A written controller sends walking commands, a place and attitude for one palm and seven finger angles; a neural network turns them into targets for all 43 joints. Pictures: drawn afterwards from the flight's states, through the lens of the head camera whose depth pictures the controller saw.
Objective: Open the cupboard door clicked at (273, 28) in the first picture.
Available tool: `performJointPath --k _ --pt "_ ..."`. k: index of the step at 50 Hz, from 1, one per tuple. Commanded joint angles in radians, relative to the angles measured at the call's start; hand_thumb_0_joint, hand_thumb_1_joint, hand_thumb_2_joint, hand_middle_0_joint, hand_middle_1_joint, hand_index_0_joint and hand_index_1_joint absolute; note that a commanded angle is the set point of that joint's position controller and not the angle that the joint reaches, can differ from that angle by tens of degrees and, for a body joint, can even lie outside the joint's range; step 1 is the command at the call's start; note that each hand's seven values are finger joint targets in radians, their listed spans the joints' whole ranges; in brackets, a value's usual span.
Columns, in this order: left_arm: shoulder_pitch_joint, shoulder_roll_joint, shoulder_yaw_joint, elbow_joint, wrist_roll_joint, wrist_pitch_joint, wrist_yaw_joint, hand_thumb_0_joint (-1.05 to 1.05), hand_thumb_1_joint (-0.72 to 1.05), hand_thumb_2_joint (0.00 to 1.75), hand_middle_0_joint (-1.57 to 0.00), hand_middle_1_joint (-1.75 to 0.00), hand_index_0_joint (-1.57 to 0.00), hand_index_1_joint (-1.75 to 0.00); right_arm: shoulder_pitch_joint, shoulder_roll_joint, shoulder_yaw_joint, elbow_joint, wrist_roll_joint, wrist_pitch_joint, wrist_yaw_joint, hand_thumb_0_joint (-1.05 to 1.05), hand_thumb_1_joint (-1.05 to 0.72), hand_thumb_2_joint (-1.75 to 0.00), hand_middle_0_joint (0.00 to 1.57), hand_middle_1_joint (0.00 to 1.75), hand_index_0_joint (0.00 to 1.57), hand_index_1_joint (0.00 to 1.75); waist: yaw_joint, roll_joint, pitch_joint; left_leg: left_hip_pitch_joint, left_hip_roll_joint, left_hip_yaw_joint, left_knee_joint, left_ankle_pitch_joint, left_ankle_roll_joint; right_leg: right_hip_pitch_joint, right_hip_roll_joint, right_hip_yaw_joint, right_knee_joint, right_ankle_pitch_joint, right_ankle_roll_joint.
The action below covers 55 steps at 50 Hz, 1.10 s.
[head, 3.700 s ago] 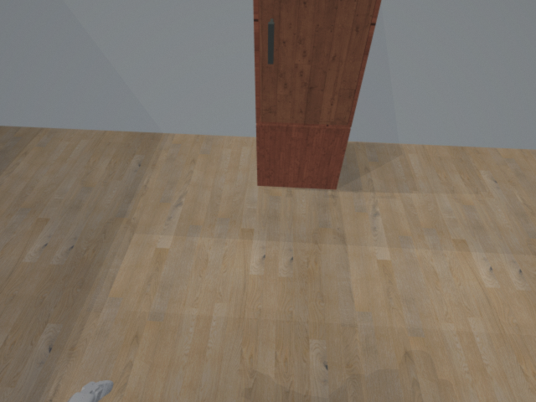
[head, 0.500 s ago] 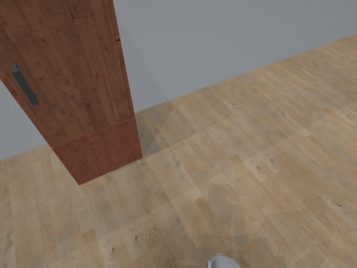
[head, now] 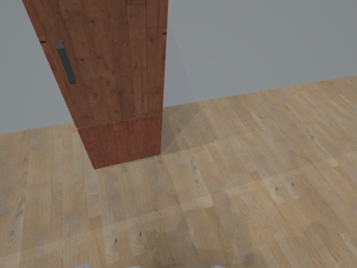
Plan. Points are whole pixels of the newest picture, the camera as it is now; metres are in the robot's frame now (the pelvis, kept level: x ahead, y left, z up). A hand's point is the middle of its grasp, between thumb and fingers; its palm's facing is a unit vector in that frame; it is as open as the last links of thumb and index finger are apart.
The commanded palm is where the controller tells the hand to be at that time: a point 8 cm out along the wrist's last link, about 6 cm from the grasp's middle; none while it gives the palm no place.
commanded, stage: turn to face it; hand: left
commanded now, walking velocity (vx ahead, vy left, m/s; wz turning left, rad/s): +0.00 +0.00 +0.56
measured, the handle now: (67, 62) +0.70 +0.40 +0.02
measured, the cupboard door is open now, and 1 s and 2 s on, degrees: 0 0 0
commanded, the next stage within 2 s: take the last steps up to it in 0.50 s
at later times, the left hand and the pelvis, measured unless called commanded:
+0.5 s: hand out of the picture +0.02 +0.16 -0.13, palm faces +0.27 -0.92 -0.29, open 7.3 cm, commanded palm none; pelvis -0.01 -0.06 +0.02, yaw +15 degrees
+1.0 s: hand out of the picture -0.14 +0.11 -0.16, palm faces +0.43 -0.89 -0.17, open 7.3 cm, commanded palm none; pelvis +0.00 -0.02 +0.02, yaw +20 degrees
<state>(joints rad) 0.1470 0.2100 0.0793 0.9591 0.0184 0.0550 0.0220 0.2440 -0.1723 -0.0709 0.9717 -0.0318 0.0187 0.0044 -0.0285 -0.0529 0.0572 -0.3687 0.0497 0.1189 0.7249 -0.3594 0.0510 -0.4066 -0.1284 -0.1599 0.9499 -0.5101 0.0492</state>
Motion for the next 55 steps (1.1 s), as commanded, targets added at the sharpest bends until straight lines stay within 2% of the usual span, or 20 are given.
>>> performJointPath --k 1,4,12,16,19,20,21,22,23,27,31,37,40,43,44,45,46,47,51,55 --pt "-0.062 0.062 0.022 -0.106 0.006 -0.025 -0.01 0.0 0.9 0.9 -0.2 -0.3 -0.2 -0.3 0.049 -0.188 -0.027 -0.058 0.003 -0.025 -0.029 0.0 -0.9 -0.9 0.2 0.3 0.2 0.3 -0.008 0.236 -0.068 0.159 0.257 -0.414 -0.425 0.341 0.092 -0.227 0.006 0.157 0.272 0.096 0.017" --pt "0.0 0.074 0.018 -0.081 -0.002 -0.023 -0.01 0.0 0.9 0.9 -0.2 -0.3 -0.2 -0.3 0.026 -0.195 -0.026 -0.073 0.007 -0.03 -0.031 0.0 -0.9 -0.9 0.2 0.3 0.2 0.3 0.008 0.174 -0.129 0.233 0.197 -0.33 -0.389 0.467 0.095 -0.174 0.027 0.151 0.196 0.135 0.032" --pt "-0.02 0.081 0.006 -0.101 -0.008 -0.019 -0.001 0.0 0.9 0.9 -0.2 -0.3 -0.2 -0.3 0.043 -0.229 -0.036 -0.069 0.005 -0.009 -0.022 0.0 -0.9 -0.9 0.2 0.3 0.2 0.3 -0.021 0.188 -0.122 0.269 0.194 -0.415 -0.394 0.443 0.132 -0.097 0.067 0.15 -0.031 0.068 0.035" --pt "0.031 0.079 -0.001 -0.094 -0.012 -0.024 0.005 0.0 0.9 0.9 -0.2 -0.3 -0.2 -0.3 -0.005 -0.236 -0.038 -0.082 0.003 0.002 -0.016 0.0 -0.9 -0.9 0.2 0.3 0.2 0.3 -0.003 0.223 -0.121 0.197 0.173 -0.441 -0.376 0.447 0.125 0.036 0.097 0.138 -0.193 0.073 0.017" --pt "0.133 0.09 0.002 -0.071 -0.014 -0.036 0.01 0.0 0.9 0.9 -0.2 -0.3 -0.2 -0.3 -0.058 -0.227 -0.039 -0.099 0.011 0.008 -0.01 0.0 -0.9 -0.9 0.2 0.3 0.2 0.3 0.047 0.2 -0.134 0.071 0.122 -0.414 -0.313 0.357 0.076 0.234 0.105 0.124 -0.44 0.246 0.005" --pt "0.163 0.124 0.006 -0.067 -0.008 -0.048 0.014 0.0 0.9 0.9 -0.2 -0.3 -0.2 -0.3 -0.06 -0.198 -0.035 -0.105 0.019 0.007 -0.005 0.0 -0.9 -0.9 0.2 0.3 0.2 0.3 0.062 0.103 -0.139 -0.015 0.07 -0.378 -0.239 0.274 0.028 0.343 0.057 0.171 -0.588 0.312 -0.005" --pt "0.17 0.211 0.021 -0.071 0.009 -0.059 0.022 0.0 0.9 0.9 -0.2 -0.3 -0.2 -0.3 -0.049 -0.126 -0.026 -0.121 0.028 0.009 -0.001 0.0 -0.9 -0.9 0.2 0.3 0.2 0.3 0.064 -0.171 -0.117 -0.2 -0.069 -0.224 -0.034 0.0 -0.055 0.421 -0.19 0.437 -0.702 0.278 -0.086" --pt "0.14 0.257 0.023 -0.096 0.009 -0.056 0.02 0.0 0.9 0.9 -0.2 -0.3 -0.2 -0.3 -0.073 -0.142 -0.03 -0.142 0.018 0.013 -0.004 0.0 -0.9 -0.9 0.2 0.3 0.2 0.3 0.069 -0.259 -0.083 -0.211 -0.111 -0.169 0.182 -0.21 -0.081 0.278 -0.354 0.553 -0.719 0.386 -0.186" --pt "0.101 0.232 0.016 -0.113 0.006 -0.054 0.02 0.0 0.9 0.9 -0.2 -0.3 -0.2 -0.3 -0.075 -0.164 -0.038 -0.132 0.012 0.021 0.0 0.0 -0.9 -0.9 0.2 0.3 0.2 0.3 0.051 -0.123 -0.068 -0.172 -0.085 -0.209 0.333 -0.178 -0.073 0.175 -0.322 0.477 -0.714 0.346 -0.215" --pt "0.038 0.13 -0.007 -0.112 0.001 -0.072 0.016 0.0 0.9 0.9 -0.2 -0.3 -0.2 -0.3 -0.033 -0.139 -0.031 -0.064 0.01 0.034 0.008 0.0 -0.9 -0.9 0.2 0.3 0.2 0.3 0.0 -0.092 0.008 -0.187 -0.039 -0.167 0.473 -0.001 -0.101 0.179 -0.161 0.241 -0.645 0.542 -0.155" --pt "0.154 0.132 -0.008 -0.068 0.006 -0.078 0.015 0.0 0.9 0.9 -0.2 -0.3 -0.2 -0.3 -0.082 -0.117 -0.017 -0.06 0.012 0.032 0.007 0.0 -0.9 -0.9 0.2 0.3 0.2 0.3 0.051 -0.098 -0.029 -0.167 -0.025 -0.128 0.354 -0.014 -0.12 0.29 -0.163 0.218 -0.637 0.57 -0.166" --pt "0.286 0.145 -0.004 0.015 0.018 -0.094 -0.001 0.0 0.9 0.9 -0.2 -0.3 -0.2 -0.3 -0.175 -0.096 -0.001 -0.073 0.006 0.003 0.02 0.0 -0.9 -0.9 0.2 0.3 0.2 0.3 0.114 -0.119 -0.006 -0.136 0.0 -0.069 0.098 -0.069 -0.092 0.346 -0.199 0.301 -0.735 0.203 -0.193" --pt "0.285 0.145 -0.004 0.047 0.02 -0.096 -0.005 0.0 0.9 0.9 -0.2 -0.3 -0.2 -0.3 -0.149 -0.076 0.007 -0.055 0.012 -0.015 0.019 0.0 -0.9 -0.9 0.2 0.3 0.2 0.3 0.104 -0.129 -0.012 -0.04 -0.008 -0.037 -0.043 -0.102 -0.068 0.322 -0.198 0.294 -0.736 0.169 -0.2" --pt "0.235 0.128 -0.008 0.072 0.003 -0.089 -0.009 0.0 0.9 0.9 -0.2 -0.3 -0.2 -0.3 0.001 -0.064 0.019 0.015 0.013 -0.037 0.006 0.0 -0.9 -0.9 0.2 0.3 0.2 0.3 0.032 -0.071 -0.04 0.258 -0.034 0.016 -0.32 0.069 -0.055 0.172 -0.112 0.179 -0.638 0.119 -0.136" --pt "0.225 0.093 -0.018 0.074 -0.005 -0.086 -0.014 0.0 0.9 0.9 -0.2 -0.3 -0.2 -0.3 0.061 -0.102 0.014 0.044 0.016 -0.047 -0.004 0.0 -0.9 -0.9 0.2 0.3 0.2 0.3 0.004 0.037 -0.054 0.404 0.018 -0.046 -0.377 0.07 -0.042 0.057 -0.066 0.127 -0.543 0.099 -0.097" --pt "0.22 0.04 -0.03 0.06 -0.008 -0.087 -0.022 0.0 0.9 0.9 -0.2 -0.3 -0.2 -0.3 0.132 -0.177 -0.007 0.063 0.012 -0.052 -0.012 0.0 -0.9 -0.9 0.2 0.3 0.2 0.3 -0.03 0.259 -0.085 0.533 0.202 -0.3 -0.429 -0.014 0.024 -0.116 0.019 0.048 -0.34 0.07 -0.049" --pt "0.152 0.02 -0.04 0.025 -0.001 -0.088 -0.023 0.0 0.9 0.9 -0.2 -0.3 -0.2 -0.3 0.206 -0.238 -0.019 0.075 0.006 -0.047 -0.018 0.0 -0.9 -0.9 0.2 0.3 0.2 0.3 -0.07 0.343 -0.014 0.506 0.36 -0.48 -0.538 -0.061 0.118 -0.249 0.069 0.004 -0.131 -0.051 -0.032" --pt "0.101 0.041 -0.031 0.005 0.008 -0.086 -0.024 0.0 0.9 0.9 -0.2 -0.3 -0.2 -0.3 0.207 -0.24 -0.018 0.075 0.003 -0.041 -0.022 0.0 -0.9 -0.9 0.2 0.3 0.2 0.3 -0.07 0.244 0.052 0.427 0.394 -0.487 -0.563 -0.087 0.159 -0.286 0.038 0.07 -0.011 -0.04 -0.047" --pt "0.133 0.036 -0.021 0.062 0.009 -0.078 -0.043 0.0 0.9 0.9 -0.2 -0.3 -0.2 -0.3 0.097 -0.125 0.016 0.069 0.008 -0.068 -0.032 0.0 -0.9 -0.9 0.2 0.3 0.2 0.3 0.005 0.205 0.129 0.271 0.269 -0.28 -0.576 0.112 0.107 -0.23 -0.009 0.123 0.091 0.152 -0.036" --pt "0.121 0.012 -0.023 0.061 0.005 -0.071 -0.049 0.0 0.9 0.9 -0.2 -0.3 -0.2 -0.3 0.123 -0.125 0.008 0.08 0.009 -0.084 -0.035 0.0 -0.9 -0.9 0.2 0.3 0.2 0.3 0.022 0.17 0.089 0.299 0.219 -0.161 -0.546 0.327 0.105 -0.179 0.004 0.082 -0.028 0.227 -0.021"
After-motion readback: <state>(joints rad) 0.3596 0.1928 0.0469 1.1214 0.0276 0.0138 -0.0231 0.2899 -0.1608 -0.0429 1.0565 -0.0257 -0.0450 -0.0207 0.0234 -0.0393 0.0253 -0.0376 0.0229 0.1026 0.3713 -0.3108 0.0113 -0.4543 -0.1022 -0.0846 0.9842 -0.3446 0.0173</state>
